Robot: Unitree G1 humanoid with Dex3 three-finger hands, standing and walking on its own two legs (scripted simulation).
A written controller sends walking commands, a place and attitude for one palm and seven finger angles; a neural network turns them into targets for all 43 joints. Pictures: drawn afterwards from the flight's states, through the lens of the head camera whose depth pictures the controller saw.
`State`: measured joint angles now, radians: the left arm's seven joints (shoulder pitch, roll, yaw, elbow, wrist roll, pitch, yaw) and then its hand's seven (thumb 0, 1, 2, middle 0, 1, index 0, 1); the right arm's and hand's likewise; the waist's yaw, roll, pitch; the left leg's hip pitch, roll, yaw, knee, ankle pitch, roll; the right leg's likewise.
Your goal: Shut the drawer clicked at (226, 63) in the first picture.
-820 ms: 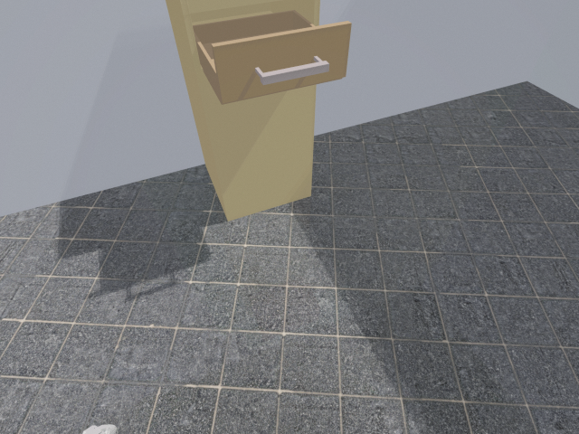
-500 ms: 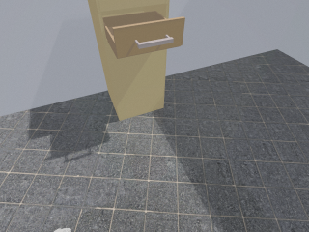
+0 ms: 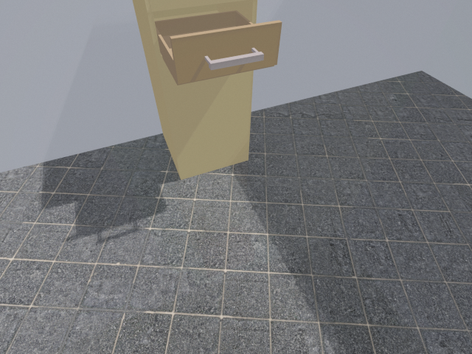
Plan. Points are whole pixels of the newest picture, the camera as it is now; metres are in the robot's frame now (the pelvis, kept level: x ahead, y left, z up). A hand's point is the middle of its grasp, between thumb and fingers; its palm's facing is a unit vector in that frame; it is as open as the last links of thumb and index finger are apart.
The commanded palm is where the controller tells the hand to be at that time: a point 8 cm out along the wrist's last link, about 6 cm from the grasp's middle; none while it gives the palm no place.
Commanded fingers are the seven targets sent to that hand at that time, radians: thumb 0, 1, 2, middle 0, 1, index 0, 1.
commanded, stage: look at it before walking up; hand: left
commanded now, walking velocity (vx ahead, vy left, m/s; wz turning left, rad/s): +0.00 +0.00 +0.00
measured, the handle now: (234, 57) +0.99 +0.06 +0.04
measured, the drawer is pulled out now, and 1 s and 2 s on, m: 0.25 0.25 0.25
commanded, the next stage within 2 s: walk to a spot facing it in 0.62 s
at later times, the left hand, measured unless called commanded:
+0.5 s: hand out of the picture +0.07 +0.25 -0.16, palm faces -0.03 -0.94 -0.33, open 7.4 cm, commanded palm none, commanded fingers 0.00 0.90 0.90 -0.20 -0.30 -0.20 -0.30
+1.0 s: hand out of the picture +0.05 +0.21 -0.18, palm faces -0.08 -0.97 -0.23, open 7.4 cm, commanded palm none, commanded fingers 0.00 0.90 0.90 -0.20 -0.30 -0.20 -0.30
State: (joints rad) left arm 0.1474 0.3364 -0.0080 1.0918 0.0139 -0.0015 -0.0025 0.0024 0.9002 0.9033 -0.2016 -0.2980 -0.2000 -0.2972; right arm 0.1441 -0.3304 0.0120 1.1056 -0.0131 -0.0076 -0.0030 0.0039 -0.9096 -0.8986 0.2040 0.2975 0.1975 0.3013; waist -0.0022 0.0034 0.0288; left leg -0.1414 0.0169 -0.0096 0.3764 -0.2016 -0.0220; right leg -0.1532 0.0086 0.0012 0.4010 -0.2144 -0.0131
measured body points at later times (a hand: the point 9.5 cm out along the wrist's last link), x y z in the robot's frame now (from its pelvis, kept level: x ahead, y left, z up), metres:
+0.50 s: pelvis +0.00 +0.00 +0.00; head +0.00 +0.00 +0.45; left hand +0.07 +0.30 -0.13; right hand +0.08 -0.29 -0.13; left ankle +0.00 +0.13 -0.74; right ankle +0.00 -0.11 -0.74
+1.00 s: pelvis +0.03 +0.00 -0.01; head +0.02 +0.00 +0.44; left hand +0.05 +0.26 -0.16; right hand +0.04 -0.26 -0.16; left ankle +0.00 +0.13 -0.74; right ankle +0.00 -0.11 -0.74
